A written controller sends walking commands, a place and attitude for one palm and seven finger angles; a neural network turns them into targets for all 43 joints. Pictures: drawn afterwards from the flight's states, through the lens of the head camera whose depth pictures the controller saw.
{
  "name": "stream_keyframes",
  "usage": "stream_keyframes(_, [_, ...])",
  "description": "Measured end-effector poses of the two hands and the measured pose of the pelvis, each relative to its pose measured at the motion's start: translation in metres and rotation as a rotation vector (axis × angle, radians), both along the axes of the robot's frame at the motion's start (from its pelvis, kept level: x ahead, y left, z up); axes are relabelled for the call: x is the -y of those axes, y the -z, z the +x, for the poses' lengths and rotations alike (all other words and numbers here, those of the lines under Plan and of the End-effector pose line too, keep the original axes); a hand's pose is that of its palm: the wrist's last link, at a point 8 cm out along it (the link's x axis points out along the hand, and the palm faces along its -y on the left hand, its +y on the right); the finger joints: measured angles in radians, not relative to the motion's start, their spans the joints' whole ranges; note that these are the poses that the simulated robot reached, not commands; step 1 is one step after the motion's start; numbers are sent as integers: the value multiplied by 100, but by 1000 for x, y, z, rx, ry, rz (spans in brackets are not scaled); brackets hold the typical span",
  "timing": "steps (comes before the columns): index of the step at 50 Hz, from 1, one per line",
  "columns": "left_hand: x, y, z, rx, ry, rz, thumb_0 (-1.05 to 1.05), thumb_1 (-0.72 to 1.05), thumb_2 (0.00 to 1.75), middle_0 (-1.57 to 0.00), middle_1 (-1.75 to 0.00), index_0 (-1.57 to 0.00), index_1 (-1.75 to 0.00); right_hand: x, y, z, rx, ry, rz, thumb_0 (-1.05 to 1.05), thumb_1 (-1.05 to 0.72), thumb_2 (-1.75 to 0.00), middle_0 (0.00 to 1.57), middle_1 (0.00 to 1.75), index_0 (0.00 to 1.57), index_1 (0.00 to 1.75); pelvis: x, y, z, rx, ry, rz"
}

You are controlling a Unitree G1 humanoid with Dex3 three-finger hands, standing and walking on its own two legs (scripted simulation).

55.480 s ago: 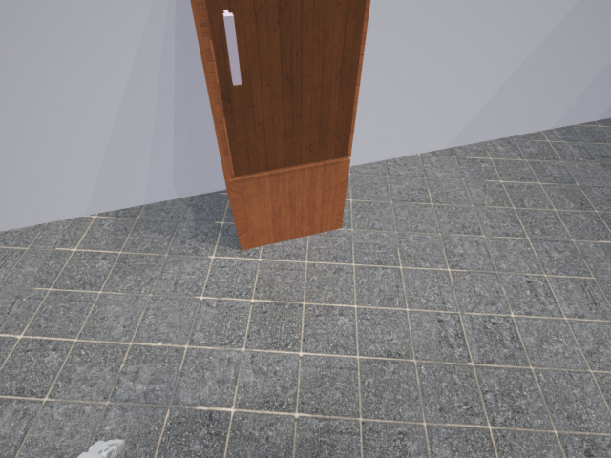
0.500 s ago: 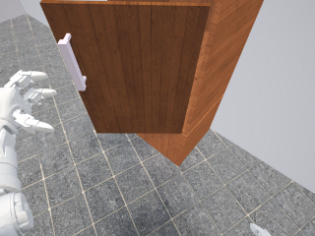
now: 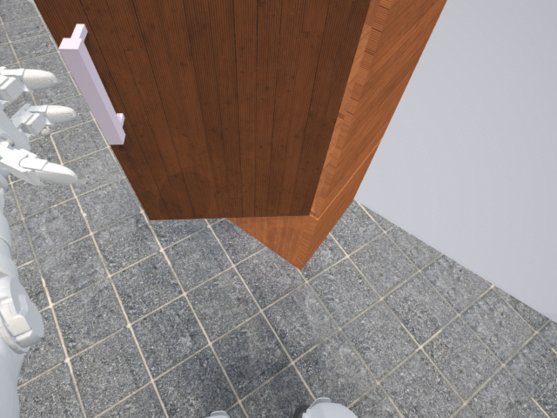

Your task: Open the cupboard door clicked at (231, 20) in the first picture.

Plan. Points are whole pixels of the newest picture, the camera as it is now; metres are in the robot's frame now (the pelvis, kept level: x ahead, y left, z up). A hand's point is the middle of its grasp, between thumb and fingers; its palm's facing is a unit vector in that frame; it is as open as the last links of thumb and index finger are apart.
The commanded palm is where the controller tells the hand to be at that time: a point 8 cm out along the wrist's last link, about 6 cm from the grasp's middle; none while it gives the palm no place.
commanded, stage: move the hooked fingers beside the handle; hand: left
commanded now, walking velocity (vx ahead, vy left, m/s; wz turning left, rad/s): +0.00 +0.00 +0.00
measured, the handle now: (100, 89) +0.56 +0.25 +0.11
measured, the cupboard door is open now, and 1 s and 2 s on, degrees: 41 41 41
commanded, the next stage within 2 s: slide the fingers in behind the handle in 1.26 s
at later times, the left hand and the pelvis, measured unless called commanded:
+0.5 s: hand (46, 106) +0.51 +0.30 +0.13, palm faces +0.00 -1.00 +0.00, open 14.0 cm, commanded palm +0.49 +0.34 +0.11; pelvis +0.01 +0.00 -0.01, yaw -1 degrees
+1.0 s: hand (52, 118) +0.49 +0.29 +0.12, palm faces +0.00 -1.00 +0.01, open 14.0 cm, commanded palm +0.48 +0.33 +0.11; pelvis +0.02 +0.00 -0.01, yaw -1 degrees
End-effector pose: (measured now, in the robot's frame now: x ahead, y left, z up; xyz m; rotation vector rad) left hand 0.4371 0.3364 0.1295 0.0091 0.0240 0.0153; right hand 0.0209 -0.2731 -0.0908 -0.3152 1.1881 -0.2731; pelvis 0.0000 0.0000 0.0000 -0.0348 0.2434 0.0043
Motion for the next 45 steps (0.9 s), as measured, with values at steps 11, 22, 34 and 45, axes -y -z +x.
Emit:
stream_keyframes(11, [-7, 2, 24, -11, 0, -9, -1, -50, 30, -30, -120, -30, -120, -1, 0, -21, -124, 49, -2, 0, -90, -90, 21, 30, 21, 30, -1, 2, 8, -44, 7, -9])
stream_keyframes(22, [-18, 1, 47, -19, 0, -3, -1, -50, 30, -30, -120, -30, -120, 1, -2, -31, -197, 71, -22, 0, -90, -90, 21, 30, 21, 30, -1, 7, 9, -89, 3, -22])
stream_keyframes(34, [-17, 16, 53, -28, 2, -10, -1, -50, 30, -30, -120, -30, -120, -5, -2, -33, -219, 93, -8, 0, -90, -90, 21, 30, 21, 30, -3, 9, 15, -109, 16, -27])
stream_keyframes(45, [-16, 3, 41, -5, 24, 3, -1, -50, 30, -30, -120, -30, -120, -10, 3, -17, -189, 68, 25, 0, -90, -90, 21, 30, 21, 30, -4, 7, 20, -86, 5, -31])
